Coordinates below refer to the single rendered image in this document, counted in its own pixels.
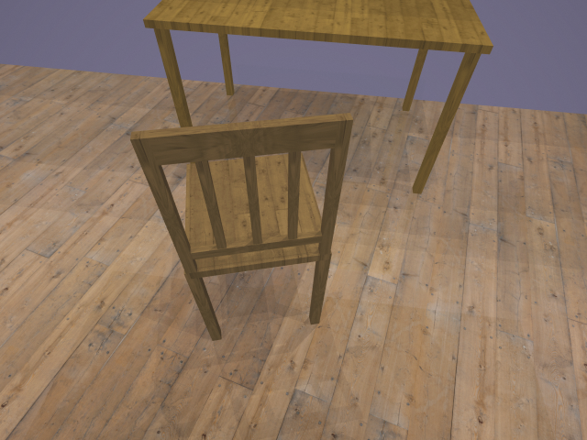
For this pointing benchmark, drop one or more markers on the chair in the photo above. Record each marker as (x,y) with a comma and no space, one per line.
(251,213)

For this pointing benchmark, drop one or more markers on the table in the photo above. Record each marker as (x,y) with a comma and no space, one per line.
(449,25)

